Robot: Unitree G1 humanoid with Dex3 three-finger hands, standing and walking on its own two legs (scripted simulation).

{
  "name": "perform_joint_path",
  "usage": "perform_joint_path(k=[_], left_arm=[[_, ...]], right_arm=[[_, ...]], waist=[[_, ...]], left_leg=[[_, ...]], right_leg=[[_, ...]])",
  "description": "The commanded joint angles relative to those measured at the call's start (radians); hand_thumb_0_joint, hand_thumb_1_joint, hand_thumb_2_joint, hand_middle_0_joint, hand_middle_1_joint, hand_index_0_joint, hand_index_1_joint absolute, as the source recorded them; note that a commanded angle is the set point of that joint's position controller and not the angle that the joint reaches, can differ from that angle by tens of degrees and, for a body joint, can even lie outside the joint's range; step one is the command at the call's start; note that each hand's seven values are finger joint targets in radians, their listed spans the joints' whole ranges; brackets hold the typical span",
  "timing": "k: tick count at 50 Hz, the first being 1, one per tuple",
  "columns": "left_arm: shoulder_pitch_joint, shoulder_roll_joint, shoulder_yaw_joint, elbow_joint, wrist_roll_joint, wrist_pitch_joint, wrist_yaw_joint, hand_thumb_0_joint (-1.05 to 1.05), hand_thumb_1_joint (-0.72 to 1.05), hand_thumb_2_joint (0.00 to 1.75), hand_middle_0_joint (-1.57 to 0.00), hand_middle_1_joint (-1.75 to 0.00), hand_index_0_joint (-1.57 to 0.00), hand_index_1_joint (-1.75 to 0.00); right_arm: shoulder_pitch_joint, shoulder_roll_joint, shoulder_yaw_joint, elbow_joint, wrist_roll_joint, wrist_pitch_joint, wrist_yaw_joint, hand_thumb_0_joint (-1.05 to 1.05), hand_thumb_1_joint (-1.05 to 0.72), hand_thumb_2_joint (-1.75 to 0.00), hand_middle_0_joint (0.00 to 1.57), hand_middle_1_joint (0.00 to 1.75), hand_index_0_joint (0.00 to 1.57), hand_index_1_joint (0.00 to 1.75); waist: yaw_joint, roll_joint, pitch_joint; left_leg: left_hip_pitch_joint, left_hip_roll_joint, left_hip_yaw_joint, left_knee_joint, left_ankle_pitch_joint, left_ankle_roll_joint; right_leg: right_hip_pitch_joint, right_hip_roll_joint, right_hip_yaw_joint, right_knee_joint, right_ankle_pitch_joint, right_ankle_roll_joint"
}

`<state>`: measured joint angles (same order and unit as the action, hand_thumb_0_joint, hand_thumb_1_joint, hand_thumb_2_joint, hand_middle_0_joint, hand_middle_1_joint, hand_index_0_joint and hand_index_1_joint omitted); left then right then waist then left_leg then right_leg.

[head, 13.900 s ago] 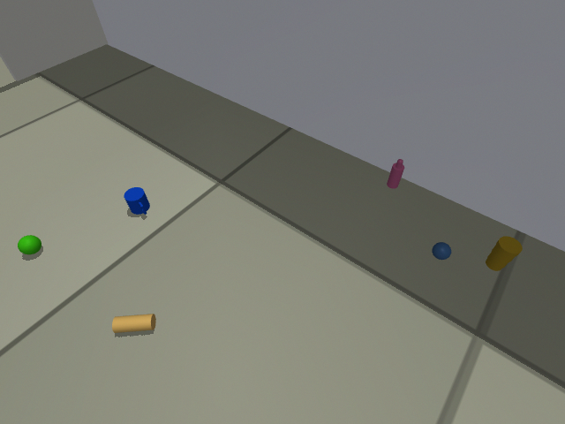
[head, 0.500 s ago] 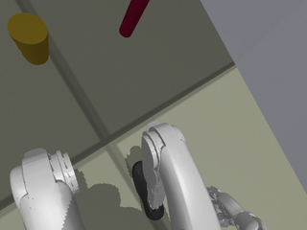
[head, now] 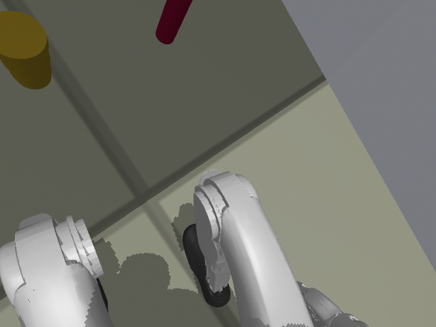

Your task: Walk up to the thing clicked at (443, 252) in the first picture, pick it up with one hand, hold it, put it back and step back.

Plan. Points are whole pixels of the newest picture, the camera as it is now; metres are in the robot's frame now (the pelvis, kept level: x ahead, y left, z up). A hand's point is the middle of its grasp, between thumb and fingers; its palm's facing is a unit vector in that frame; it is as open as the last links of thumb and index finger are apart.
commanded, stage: close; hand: left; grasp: from above
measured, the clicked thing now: out of the picture +0.43 +0.35 -0.26
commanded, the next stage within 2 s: settle in 1.50 s
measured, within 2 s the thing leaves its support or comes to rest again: leaves its support in 1.92 s
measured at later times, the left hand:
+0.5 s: hand out of the picture +0.42 +0.36 -0.23, palm faces -0.43 -0.18 -0.89, open 13.2 cm
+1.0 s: hand out of the picture +0.42 +0.35 -0.23, palm faces -0.42 -0.17 -0.89, open 10.8 cm
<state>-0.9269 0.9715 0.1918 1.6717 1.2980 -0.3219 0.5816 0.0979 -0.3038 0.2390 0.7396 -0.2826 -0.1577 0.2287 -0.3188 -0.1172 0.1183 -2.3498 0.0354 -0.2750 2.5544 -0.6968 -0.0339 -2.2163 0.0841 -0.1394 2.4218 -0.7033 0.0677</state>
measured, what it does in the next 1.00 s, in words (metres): stands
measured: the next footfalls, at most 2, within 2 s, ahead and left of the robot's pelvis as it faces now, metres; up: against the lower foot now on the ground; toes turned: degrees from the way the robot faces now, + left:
none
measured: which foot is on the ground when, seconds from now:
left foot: down 0.00-1.00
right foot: down 0.00-1.00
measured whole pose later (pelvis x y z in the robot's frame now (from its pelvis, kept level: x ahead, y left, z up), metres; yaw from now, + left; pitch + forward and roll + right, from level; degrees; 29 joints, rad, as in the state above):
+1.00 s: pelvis +0.00 +0.00 +0.00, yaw -1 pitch +26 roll -13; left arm -0.97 1.00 0.17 1.74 1.29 -0.25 0.62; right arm 0.08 -0.34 0.25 0.72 -0.29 -0.23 0.25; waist -0.34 -0.13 0.13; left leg -2.36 0.04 -0.29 2.57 -0.69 -0.02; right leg -2.21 0.09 -0.15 2.42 -0.69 0.08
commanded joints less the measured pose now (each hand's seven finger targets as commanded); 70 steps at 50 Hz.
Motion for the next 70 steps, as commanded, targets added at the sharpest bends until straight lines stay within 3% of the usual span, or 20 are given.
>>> perform_joint_path(k=[1, 6, 7, 9, 10, 13, 15, 23, 25, 34, 36, 43, 45, 49, 53, 55, 56, 59, 60, 70], left_arm=[[-0.251, 0.247, -0.004, -0.088, 0.015, 0.001, 0.099, 0.0, -0.45, 1.06, -0.15, -0.94, -0.11, -0.98], [-0.282, 0.256, -0.016, -0.079, 0.01, 0.057, 0.135, 0.0, -0.42, 0.99, -0.16, -0.92, -0.14, -0.94], [-0.272, 0.228, -0.039, -0.047, 0.007, 0.072, 0.134, 0.0, -0.41, 0.97, -0.17, -0.92, -0.15, -0.93], [-0.291, 0.248, -0.017, -0.071, -0.009, 0.085, 0.138, 0.0, -0.4, 0.97, -0.18, -0.91, -0.16, -0.93], [-0.275, 0.233, -0.03, -0.047, -0.009, 0.096, 0.132, 0.0, -0.39, 0.96, -0.18, -0.91, -0.17, -0.93], [-0.247, 0.279, 0.019, -0.042, -0.016, 0.115, 0.116, 0.0, -0.37, 0.94, -0.19, -0.9, -0.18, -0.92], [-0.282, 0.252, -0.011, -0.058, -0.027, 0.118, 0.092, 0.0, -0.38, 0.9, -0.18, -0.91, -0.18, -0.91], [-0.234, 0.229, -0.021, -0.09, -0.068, 0.079, 0.026, 0.0, -0.35, 0.9, -0.21, -0.91, -0.2, -0.91], [-0.254, 0.225, -0.04, -0.103, -0.068, 0.065, 0.019, 0.0, -0.32, 0.89, -0.22, -0.92, -0.22, -0.91], [-0.226, 0.272, 0.019, -0.118, -0.021, 0.029, 0.081, 0.0, -0.15, 0.89, -0.31, -0.95, -0.33, -0.93], [-0.246, 0.254, -0.005, -0.091, -0.005, 0.038, 0.09, 0.0, -0.11, 0.88, -0.32, -0.96, -0.35, -0.93], [-0.259, 0.274, 0.006, -0.038, -0.023, 0.075, 0.095, 0.0, -0.01, 0.8, -0.39, -0.94, -0.43, -0.9], [-0.281, 0.254, -0.025, -0.044, -0.019, 0.077, 0.081, 0.0, 0.01, 0.77, -0.4, -0.94, -0.45, -0.88], [-0.262, 0.28, -0.005, -0.056, -0.037, 0.067, 0.072, 0.0, 0.08, 0.73, -0.43, -0.93, -0.49, -0.86], [-0.262, 0.287, -0.001, -0.084, -0.04, 0.052, 0.071, 0.0, 0.15, 0.71, -0.47, -0.92, -0.54, -0.85], [-0.261, 0.253, -0.028, -0.082, -0.038, 0.052, 0.067, 0.0, 0.17, 0.71, -0.5, -0.91, -0.56, -0.85], [-0.264, 0.27, -0.008, -0.094, -0.039, 0.046, 0.072, 0.0, 0.19, 0.7, -0.51, -0.91, -0.58, -0.84], [-0.271, 0.247, -0.032, -0.096, -0.037, 0.04, 0.074, 0.0, 0.29, 0.72, -0.58, -0.92, -0.65, -0.85], [-0.239, 0.262, -0.009, -0.067, -0.037, 0.043, 0.078, 0.0, 0.31, 0.71, -0.6, -0.92, -0.67, -0.85], [-0.285, 0.237, -0.035, -0.089, -0.038, 0.054, 0.084, 0.0, 0.57, 0.76, -0.82, -0.88, -0.88, -0.82]], right_arm=[[0.134, -0.314, -0.082, -0.008, -0.006, -0.017, -0.014, 0.0, -0.89, -0.9, 0.2, 0.3, 0.2, 0.3], [0.115, -0.333, -0.082, -0.01, -0.012, -0.048, -0.008, 0.0, -0.89, -0.9, 0.2, 0.3, 0.2, 0.3], [0.117, -0.328, -0.081, -0.001, -0.008, -0.053, -0.005, 0.0, -0.89, -0.9, 0.2, 0.3, 0.2, 0.3], [0.105, -0.334, -0.082, -0.007, -0.008, -0.063, -0.001, 0.0, -0.89, -0.9, 0.2, 0.3, 0.2, 0.3], [0.104, -0.331, -0.08, -0.008, -0.004, -0.068, 0.003, 0.0, -0.89, -0.9, 0.2, 0.3, 0.2, 0.3], [0.117, -0.336, -0.087, -0.01, -0.003, -0.071, 0.008, 0.0, -0.89, -0.9, 0.2, 0.3, 0.2, 0.3], [0.109, -0.332, -0.088, -0.014, -0.004, -0.082, 0.014, 0.0, -0.89, -0.9, 0.2, 0.3, 0.2, 0.3], [0.141, -0.327, -0.078, -0.008, 0.001, -0.076, 0.015, 0.0, -0.89, -0.9, 0.2, 0.3, 0.2, 0.3], [0.139, -0.325, -0.07, -0.014, 0.0, -0.072, 0.018, 0.0, -0.89, -0.9, 0.2, 0.3, 0.2, 0.3], [0.125, -0.331, -0.072, -0.025, 0.005, -0.054, 0.015, 0.0, -0.89, -0.9, 0.2, 0.3, 0.2, 0.3], [0.128, -0.335, -0.074, -0.026, -0.003, -0.058, 0.018, 0.0, -0.89, -0.9, 0.2, 0.3, 0.2, 0.3], [0.142, -0.344, -0.076, -0.02, -0.003, -0.074, 0.013, 0.0, -0.89, -0.9, 0.2, 0.3, 0.2, 0.3], [0.14, -0.341, -0.077, -0.02, 0.002, -0.082, 0.013, 0.0, -0.89, -0.9, 0.2, 0.3, 0.2, 0.3], [0.139, -0.345, -0.071, -0.026, 0.003, -0.083, 0.008, 0.0, -0.89, -0.9, 0.2, 0.3, 0.2, 0.3], [0.137, -0.348, -0.07, -0.027, 0.004, -0.075, 0.006, 0.0, -0.89, -0.9, 0.2, 0.3, 0.2, 0.3], [0.125, -0.342, -0.072, -0.028, 0.005, -0.077, 0.007, 0.0, -0.89, -0.9, 0.2, 0.3, 0.2, 0.3], [0.141, -0.341, -0.068, -0.019, 0.001, -0.075, 0.008, 0.0, -0.89, -0.9, 0.2, 0.3, 0.2, 0.3], [0.132, -0.346, -0.073, -0.024, 0.003, -0.078, 0.01, 0.0, -0.89, -0.9, 0.2, 0.3, 0.2, 0.3], [0.138, -0.339, -0.067, -0.022, -0.002, -0.076, 0.01, 0.0, -0.89, -0.9, 0.2, 0.3, 0.2, 0.3], [0.143, -0.345, -0.074, -0.03, 0.006, -0.082, 0.007, 0.0, -0.9, -0.9, 0.2, 0.3, 0.2, 0.3]], waist=[[-0.027, 0.46, -0.604], [-0.029, 0.465, -0.606], [-0.029, 0.468, -0.597], [-0.027, 0.488, -0.612], [-0.027, 0.51, -0.597], [-0.024, 0.503, -0.609], [-0.044, 0.492, -0.591], [-0.045, 0.5, -0.626], [-0.054, 0.497, -0.618], [-0.021, 0.49, -0.605], [-0.043, 0.495, -0.584], [-0.047, 0.458, -0.577], [-0.06, 0.458, -0.558], [-0.042, 0.461, -0.587], [-0.041, 0.477, -0.601], [-0.043, 0.468, -0.595], [-0.047, 0.47, -0.601], [-0.05, 0.485, -0.57], [-0.046, 0.46, -0.576], [-0.051, 0.477, -0.587]], left_leg=[[0.481, 0.02, 0.135, -0.247, 0.161, 0.04], [0.475, 0.022, 0.139, -0.243, 0.144, 0.041], [0.476, 0.021, 0.14, -0.24, 0.142, 0.04], [0.495, 0.024, 0.13, -0.25, 0.155, 0.035], [0.503, 0.023, 0.13, -0.255, 0.157, 0.032], [0.494, 0.023, 0.134, -0.245, 0.19, 0.035], [0.49, 0.025, 0.134, -0.23, 0.183, 0.039], [0.513, 0.026, 0.123, -0.242, 0.234, 0.035], [0.515, 0.026, 0.12, -0.232, 0.226, 0.037], [0.506, 0.027, 0.113, -0.255, 0.186, 0.033], [0.501, 0.029, 0.114, -0.252, 0.175, 0.033], [0.453, 0.029, 0.123, -0.242, 0.147, 0.043], [0.465, 0.028, 0.12, -0.237, 0.148, 0.04], [0.479, 0.027, 0.116, -0.248, 0.162, 0.039], [0.479, 0.028, 0.118, -0.245, 0.181, 0.039], [0.48, 0.031, 0.123, -0.23, 0.187, 0.039], [0.479, 0.031, 0.12, -0.232, 0.194, 0.04], [0.472, 0.027, 0.119, -0.239, 0.164, 0.037], [0.472, 0.03, 0.117, -0.243, 0.166, 0.038], [0.485, 0.027, 0.118, -0.253, 0.156, 0.036]], right_leg=[[0.272, 0.031, -0.131, -0.218, 0.234, -0.084], [0.277, 0.036, -0.122, -0.233, 0.225, -0.083], [0.261, 0.035, -0.127, -0.225, 0.222, -0.082], [0.257, 0.035, -0.138, -0.216, 0.236, -0.083], [0.246, 0.031, -0.139, -0.205, 0.236, -0.085], [0.282, 0.033, -0.133, -0.204, 0.27, -0.083], [0.272, 0.029, -0.13, -0.198, 0.27, -0.08], [0.331, 0.032, -0.136, -0.214, 0.309, -0.079], [0.322, 0.031, -0.141, -0.209, 0.307, -0.078], [0.28, 0.037, -0.15, -0.206, 0.26, -0.084], [0.269, 0.038, -0.149, -0.208, 0.254, -0.084], [0.292, 0.038, -0.129, -0.236, 0.232, -0.079], [0.27, 0.032, -0.134, -0.218, 0.231, -0.079], [0.295, 0.034, -0.142, -0.224, 0.242, -0.079], [0.312, 0.035, -0.139, -0.221, 0.264, -0.079], [0.303, 0.037, -0.134, -0.216, 0.273, -0.077], [0.317, 0.038, -0.139, -0.222, 0.282, -0.075], [0.282, 0.032, -0.143, -0.214, 0.251, -0.079], [0.3, 0.037, -0.144, -0.223, 0.251, -0.078], [0.289, 0.034, -0.141, -0.226, 0.241, -0.081]])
